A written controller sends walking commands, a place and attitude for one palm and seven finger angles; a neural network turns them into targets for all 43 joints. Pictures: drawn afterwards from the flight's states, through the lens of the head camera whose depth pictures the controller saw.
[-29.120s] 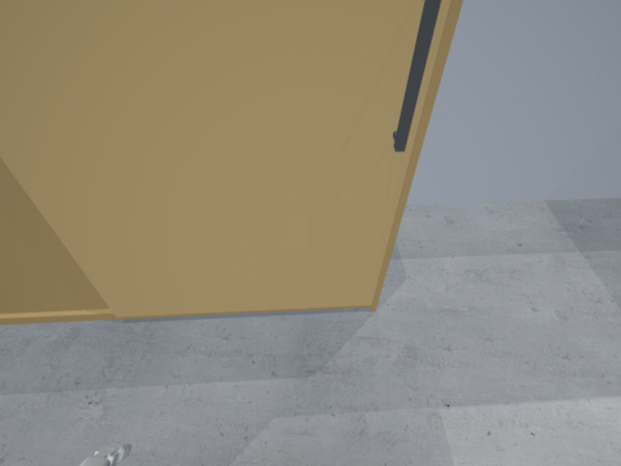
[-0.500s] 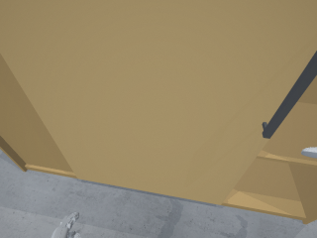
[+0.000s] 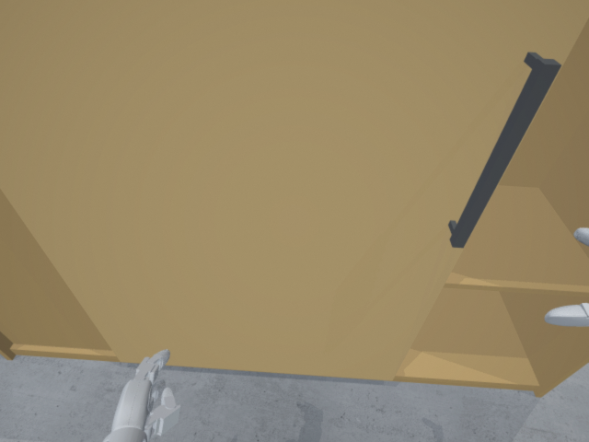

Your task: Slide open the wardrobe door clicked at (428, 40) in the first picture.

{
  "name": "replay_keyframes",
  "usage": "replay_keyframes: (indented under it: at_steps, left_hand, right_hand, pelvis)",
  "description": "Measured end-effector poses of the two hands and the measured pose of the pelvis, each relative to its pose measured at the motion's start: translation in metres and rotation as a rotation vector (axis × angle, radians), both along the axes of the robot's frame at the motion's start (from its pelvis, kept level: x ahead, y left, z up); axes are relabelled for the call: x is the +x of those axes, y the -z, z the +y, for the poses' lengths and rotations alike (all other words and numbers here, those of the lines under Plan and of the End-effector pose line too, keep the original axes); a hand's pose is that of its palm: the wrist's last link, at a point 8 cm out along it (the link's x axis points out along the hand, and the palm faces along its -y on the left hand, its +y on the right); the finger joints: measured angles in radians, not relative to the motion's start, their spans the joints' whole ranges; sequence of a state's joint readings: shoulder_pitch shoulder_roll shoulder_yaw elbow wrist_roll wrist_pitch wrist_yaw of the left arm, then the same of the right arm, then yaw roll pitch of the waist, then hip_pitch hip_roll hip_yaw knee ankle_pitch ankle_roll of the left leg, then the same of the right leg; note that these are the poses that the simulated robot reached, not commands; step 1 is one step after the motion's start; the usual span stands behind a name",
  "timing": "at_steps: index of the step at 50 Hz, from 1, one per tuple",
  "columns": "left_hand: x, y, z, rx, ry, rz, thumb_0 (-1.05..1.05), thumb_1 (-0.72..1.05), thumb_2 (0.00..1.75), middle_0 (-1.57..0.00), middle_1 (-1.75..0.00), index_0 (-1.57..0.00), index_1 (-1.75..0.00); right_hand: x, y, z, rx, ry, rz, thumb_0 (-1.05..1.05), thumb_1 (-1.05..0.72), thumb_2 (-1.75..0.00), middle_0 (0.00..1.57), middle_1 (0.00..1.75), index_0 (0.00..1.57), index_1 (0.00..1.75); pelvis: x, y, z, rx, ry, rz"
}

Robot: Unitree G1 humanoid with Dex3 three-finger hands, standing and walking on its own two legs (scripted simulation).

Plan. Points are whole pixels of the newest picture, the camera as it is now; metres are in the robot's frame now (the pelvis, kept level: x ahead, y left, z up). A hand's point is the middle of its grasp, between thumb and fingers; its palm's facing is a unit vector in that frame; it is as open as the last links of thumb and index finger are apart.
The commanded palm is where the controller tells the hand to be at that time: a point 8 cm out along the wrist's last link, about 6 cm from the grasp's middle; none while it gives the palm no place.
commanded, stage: draw the hand back to the body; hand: right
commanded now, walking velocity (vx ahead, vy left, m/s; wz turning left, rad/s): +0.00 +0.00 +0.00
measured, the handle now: (489, 164) +0.47 -0.31 +0.17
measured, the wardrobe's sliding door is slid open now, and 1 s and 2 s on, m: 0.49 0.49 0.49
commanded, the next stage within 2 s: step back with the hand held close in 1.48 s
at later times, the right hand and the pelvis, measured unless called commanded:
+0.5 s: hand (581, 301) +0.22 -0.31 +0.16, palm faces +0.33 +0.91 -0.24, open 14.3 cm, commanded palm +0.18 -0.34 +0.18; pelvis +0.00 -0.01 +0.00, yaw +1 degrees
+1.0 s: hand (557, 299) +0.22 -0.27 +0.17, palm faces +0.41 +0.84 -0.36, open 9.8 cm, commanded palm +0.17 -0.31 +0.18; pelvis +0.02 -0.02 +0.01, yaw +3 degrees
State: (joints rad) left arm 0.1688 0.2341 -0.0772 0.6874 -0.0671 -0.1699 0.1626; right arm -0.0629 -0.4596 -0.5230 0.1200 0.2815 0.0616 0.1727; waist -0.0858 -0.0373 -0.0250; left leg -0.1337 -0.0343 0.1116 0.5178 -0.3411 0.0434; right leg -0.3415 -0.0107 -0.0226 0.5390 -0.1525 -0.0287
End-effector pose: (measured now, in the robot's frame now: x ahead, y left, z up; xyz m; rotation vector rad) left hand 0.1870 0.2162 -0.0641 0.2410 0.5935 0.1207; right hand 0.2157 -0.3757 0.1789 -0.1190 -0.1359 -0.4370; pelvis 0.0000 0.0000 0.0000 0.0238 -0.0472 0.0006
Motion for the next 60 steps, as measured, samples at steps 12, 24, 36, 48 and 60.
replay_keyframes:
  at_steps: [12, 24, 36, 48, 60]
  left_hand:
    - [-0.021, -0.013, 0.018, -0.030, -0.066, -0.106, 0.01, 0.90, 0.90, -0.20, -0.30, -0.20, -0.30]
    - [-0.018, -0.015, 0.004, 0.002, -0.001, -0.105, 0.01, 0.91, 0.90, -0.20, -0.30, -0.20, -0.30]
    - [-0.018, -0.001, -0.018, -0.029, 0.027, 0.020, 0.01, 0.90, 0.90, -0.20, -0.30, -0.20, -0.30]
    - [-0.006, -0.004, -0.009, -0.033, -0.001, 0.036, 0.01, 0.90, 0.90, -0.20, -0.30, -0.20, -0.30]
    - [0.008, -0.009, 0.006, -0.017, -0.006, 0.031, 0.01, 0.91, 0.90, -0.20, -0.30, -0.20, -0.30]
  right_hand:
    - [0.003, -0.005, 0.017, 0.033, -0.314, 0.065, -0.01, 0.55, -0.20, 0.26, 1.15, 0.26, 1.15]
    - [-0.028, 0.007, 0.026, -0.100, -0.137, 0.090, -0.01, 0.47, -0.24, 0.26, 1.10, 0.25, 1.10]
    - [-0.045, -0.003, 0.039, -0.271, 0.069, 0.004, 0.00, 0.10, -0.42, 0.24, 0.88, 0.24, 0.88]
    - [-0.035, -0.005, 0.060, -0.298, -0.001, 0.030, 0.00, -0.33, -0.63, 0.23, 0.63, 0.23, 0.63]
    - [-0.037, -0.001, 0.079, -0.284, -0.028, 0.061, 0.01, -0.74, -0.83, 0.22, 0.39, 0.22, 0.39]
  pelvis:
    - [0.001, -0.001, -0.004, 0.004, -0.037, -0.011]
    - [-0.003, -0.001, -0.013, 0.013, -0.021, -0.028]
    - [0.005, -0.008, -0.022, -0.003, -0.039, -0.040]
    - [0.018, -0.011, -0.020, -0.011, -0.057, -0.049]
    - [0.025, -0.012, -0.009, -0.014, -0.055, -0.048]
